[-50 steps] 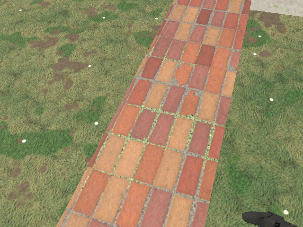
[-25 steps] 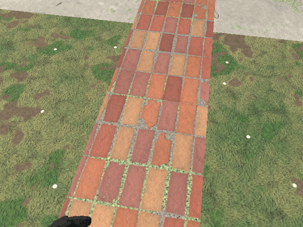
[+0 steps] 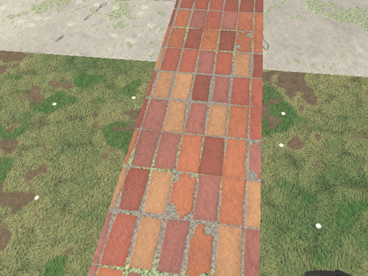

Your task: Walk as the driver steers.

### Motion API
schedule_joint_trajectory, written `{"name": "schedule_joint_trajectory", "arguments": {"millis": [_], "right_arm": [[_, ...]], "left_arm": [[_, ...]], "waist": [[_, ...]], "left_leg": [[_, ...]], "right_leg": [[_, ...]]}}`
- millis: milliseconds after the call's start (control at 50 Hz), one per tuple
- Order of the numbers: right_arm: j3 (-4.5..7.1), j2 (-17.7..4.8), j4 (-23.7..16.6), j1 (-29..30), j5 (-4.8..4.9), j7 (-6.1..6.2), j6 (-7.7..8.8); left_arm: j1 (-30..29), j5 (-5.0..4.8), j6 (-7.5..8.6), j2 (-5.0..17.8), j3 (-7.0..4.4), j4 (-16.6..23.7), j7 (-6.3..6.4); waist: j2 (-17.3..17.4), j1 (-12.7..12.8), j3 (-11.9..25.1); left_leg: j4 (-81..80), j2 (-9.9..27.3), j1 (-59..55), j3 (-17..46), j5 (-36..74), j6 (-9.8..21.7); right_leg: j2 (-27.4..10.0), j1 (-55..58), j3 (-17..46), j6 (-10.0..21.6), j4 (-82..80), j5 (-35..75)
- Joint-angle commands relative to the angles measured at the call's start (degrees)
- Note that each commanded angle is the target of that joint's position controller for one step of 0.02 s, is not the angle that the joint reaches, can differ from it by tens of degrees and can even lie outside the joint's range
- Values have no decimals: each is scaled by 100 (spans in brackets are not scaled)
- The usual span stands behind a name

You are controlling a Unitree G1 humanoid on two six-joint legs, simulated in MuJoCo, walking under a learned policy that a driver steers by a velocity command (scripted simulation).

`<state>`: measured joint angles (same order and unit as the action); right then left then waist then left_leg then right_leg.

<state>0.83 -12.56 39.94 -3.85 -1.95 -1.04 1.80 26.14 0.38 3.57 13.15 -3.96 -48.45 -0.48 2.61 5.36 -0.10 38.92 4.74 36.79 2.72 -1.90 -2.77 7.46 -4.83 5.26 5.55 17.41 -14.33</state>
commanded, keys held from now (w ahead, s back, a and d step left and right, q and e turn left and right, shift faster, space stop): w+e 0.90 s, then w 0.10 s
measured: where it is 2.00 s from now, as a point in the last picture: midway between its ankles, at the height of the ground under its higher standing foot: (278, 224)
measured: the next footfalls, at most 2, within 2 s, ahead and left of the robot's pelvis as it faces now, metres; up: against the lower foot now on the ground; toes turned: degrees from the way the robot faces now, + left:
left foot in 0.12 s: +0.23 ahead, +0.13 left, +0.00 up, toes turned -6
right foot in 0.64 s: +0.44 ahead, -0.16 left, +0.00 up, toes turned -27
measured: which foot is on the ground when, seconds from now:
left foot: up 0.00-0.10, down 0.12-0.66, up 0.68-1.00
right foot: down 0.00-0.12, up 0.14-0.62, down 0.64-1.00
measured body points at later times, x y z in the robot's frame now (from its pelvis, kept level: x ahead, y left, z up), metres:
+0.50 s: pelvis +0.25 +0.02 +0.00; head +0.28 +0.02 +0.45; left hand +0.51 +0.19 -0.10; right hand +0.17 -0.23 -0.13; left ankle +0.19 +0.14 -0.74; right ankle +0.35 -0.14 -0.69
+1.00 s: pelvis +0.49 -0.13 +0.00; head +0.51 -0.15 +0.45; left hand +0.66 +0.10 -0.12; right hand +0.50 -0.43 -0.11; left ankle +0.72 -0.07 -0.68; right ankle +0.41 -0.14 -0.74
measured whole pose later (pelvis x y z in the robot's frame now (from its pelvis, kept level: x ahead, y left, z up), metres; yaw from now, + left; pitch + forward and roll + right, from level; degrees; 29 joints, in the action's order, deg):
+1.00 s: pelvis +0.49 -0.13 +0.00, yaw -35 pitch +2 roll +0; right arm 1.9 -15.1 40.6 -7.3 -2.5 -1.3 0.6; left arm 23.9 0.1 2.8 15.2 -3.6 -46.0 -0.5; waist 2.4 3.3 -1.2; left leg 46.1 6.7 39.2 1.7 -4.0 -2.7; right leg 8.9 -4.1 6.3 7.3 16.3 -13.0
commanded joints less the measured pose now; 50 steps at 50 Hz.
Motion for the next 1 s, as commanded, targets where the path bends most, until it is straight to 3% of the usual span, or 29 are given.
{"name": "schedule_joint_trajectory", "arguments": {"millis": [20,60,80,100,120,140,160,180,200,240,300,400,460,540,580,600,620,640,660,680,700,720,740,780,820,860,920,1000], "right_arm": [[100,-453,-634,717,57,-3,168],[140,-570,-554,276,72,15,238],[188,-657,-416,-223,62,56,282],[271,-861,-229,-921,-3,128,367],[378,-1323,-194,-1886,-141,229,420],[484,-1832,-230,-1871,-197,259,345],[441,-1362,-252,-1590,-121,247,260],[315,-857,-297,-1268,-52,225,250],[251,-641,-246,-1101,-29,195,260],[214,-534,-107,-1151,23,194,313],[252,-610,71,-1405,100,140,446],[288,-687,330,-1728,74,127,442],[322,-796,441,-1834,74,138,425],[377,-978,655,-2154,73,196,331],[403,-1138,742,-2219,70,230,252],[426,-1256,777,-2233,65,247,203],[437,-1338,775,-2207,79,258,149],[415,-1305,688,-2152,71,256,125],[264,-694,305,-2342,124,166,143],[311,-866,-26,-1898,55,109,191],[340,-981,-189,-1205,53,82,212],[268,-855,-179,-1203,112,76,278],[260,-819,-77,-1326,77,86,280],[253,-801,42,-1665,-96,66,84],[245,-729,38,-1617,-119,23,-56],[227,-667,-76,-1217,-96,6,-94],[214,-664,-264,-464,-74,2,-87],[162,-596,-393,206,-38,-54,-20]], "left_arm": [[276,62,29,957,-236,298,71],[-24,86,19,1108,-281,411,94],[-179,79,26,1165,-295,455,82],[-216,43,63,1055,-266,464,42],[-237,-25,110,645,-147,653,2],[385,-185,103,300,-81,837,9],[292,11,2,776,-138,634,57],[-160,84,-40,814,-158,626,8],[-463,93,-61,718,-145,673,-53],[-528,183,-192,631,-136,671,-166],[-749,193,-310,535,-108,780,-246],[-1706,182,-329,434,-24,1112,-327],[-2293,160,-295,332,63,1307,-407],[-2787,184,-286,365,91,1537,-447],[-2647,215,-289,428,58,1543,-396],[-2316,232,-279,510,14,1471,-358],[-1618,252,-236,626,-59,1279,-305],[-591,305,-194,869,-185,942,-216],[-275,305,-191,1532,-353,937,-114],[-247,81,-240,1814,-416,1134,-49],[-250,43,-282,1670,-395,974,10],[-493,17,-263,1398,-320,883,59],[-750,17,-225,1163,-248,877,65],[-1127,-33,-147,916,-148,943,45],[-1013,-38,-54,944,-144,872,9],[-789,-21,-30,1060,-179,788,2],[-403,-36,-23,1047,-176,653,-1],[63,-27,39,980,-137,451,26]], "waist": [[-682,-20,-140],[-741,-281,-49],[-685,-528,125],[-352,-846,518],[334,-1208,1397],[1687,-830,1832],[845,-734,1297],[151,-717,606],[-35,-658,251],[417,-530,43],[395,-459,53],[271,-584,-207],[270,-702,-364],[226,-825,-532],[316,-717,-355],[374,-552,-108],[312,-237,308],[-16,216,910],[-1241,78,1608],[-1393,129,2030],[-732,215,1261],[-551,-56,598],[-290,-361,264],[-399,-744,206],[-403,-787,228],[-417,-685,63],[-520,-423,-170],[-565,-119,-219]], "left_leg": [[-384,-287,-189,-140,-181,61],[-793,-432,-1052,-124,-592,210],[-1051,-578,-1807,-211,-762,302],[-1318,-407,-2880,-66,-741,467],[-1499,942,-4197,1251,-1926,790],[-2225,2231,-5297,3826,-2354,1427],[-2335,2111,-4762,4063,-2993,1523],[-2374,1777,-4050,3083,-2755,1364],[-2477,1462,-3518,2184,-1904,1211],[-2637,1027,-3070,1087,-763,979],[-2728,1001,-3070,435,447,1048],[-2927,966,-3254,-417,848,1104],[-2975,912,-3253,-874,810,1004],[-2753,1089,-3786,-1232,1390,912],[-2074,1116,-4044,-1485,3068,834],[-1407,1122,-4124,-1591,3930,810],[-368,1079,-3952,-1699,4151,774],[1097,943,-3097,-1785,3196,621],[3097,394,-920,-1746,-700,340],[4289,-545,342,-723,-3088,151],[4315,-214,959,-149,-2452,214],[3854,30,830,-185,-1919,243],[3296,203,395,-169,-1745,244],[2841,294,-338,-144,-1751,137],[2567,236,-401,-225,-1618,48],[2129,216,-162,-260,-1194,-23],[1263,184,300,-220,-467,-71],[313,46,324,-269,219,49]], "right_leg": [[-1529,68,1325,735,-4,2011],[-1536,-134,1474,545,352,2255],[-1415,-322,1460,441,798,2545],[-1049,-638,1197,299,1778,2508],[-680,-1313,689,144,3392,1249],[150,-3055,-5,-38,4801,-1856],[-376,-3648,38,11,5437,-1567],[-596,-3595,62,-4,5440,-950],[-757,-3438,30,-68,5211,-577],[-935,-3174,-61,-196,4958,-349],[-936,-3328,-117,-279,4972,-59],[-1063,-3857,-280,-377,4120,819],[-1099,-3509,-588,-284,3038,1307],[-992,-3187,-1043,-3,2160,825],[-656,-2643,-1312,215,1917,246],[-419,-2175,-1398,346,1838,-55],[-170,-1320,-1392,502,1579,-121],[-242,167,-1000,709,1293,-86],[-1971,2023,1554,1283,1039,-1037],[-2854,2429,4175,1819,34,-444],[-2583,2122,3213,1650,-41,215],[-2427,1276,2398,1476,-22,985],[-2068,530,1833,1199,-79,1612],[-1618,-324,1221,1043,-247,2143],[-1443,-581,1073,1089,-360,2298],[-1356,-697,1096,1063,-541,1892],[-1317,-415,1192,951,-653,1580],[-1373,149,1107,775,-510,2132]]}}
